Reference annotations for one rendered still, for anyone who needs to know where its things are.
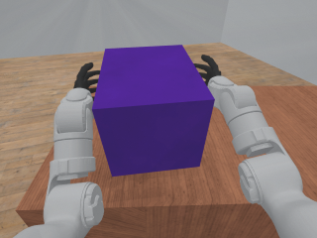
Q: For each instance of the left robot hand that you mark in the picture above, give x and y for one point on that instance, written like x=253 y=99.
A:
x=82 y=78

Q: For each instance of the right robot hand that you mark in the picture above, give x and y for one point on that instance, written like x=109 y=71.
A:
x=212 y=70

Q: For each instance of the left robot upper arm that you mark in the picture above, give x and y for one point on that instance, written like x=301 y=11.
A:
x=71 y=210

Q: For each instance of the pedestal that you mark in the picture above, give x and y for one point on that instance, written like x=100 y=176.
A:
x=200 y=202

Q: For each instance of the right robot upper arm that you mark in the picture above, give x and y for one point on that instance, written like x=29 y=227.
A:
x=271 y=181

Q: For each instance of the carton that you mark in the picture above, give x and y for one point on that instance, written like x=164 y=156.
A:
x=152 y=110

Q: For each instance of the left robot forearm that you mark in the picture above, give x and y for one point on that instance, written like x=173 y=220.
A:
x=72 y=136

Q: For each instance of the right robot forearm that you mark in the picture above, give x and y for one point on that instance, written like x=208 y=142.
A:
x=250 y=132

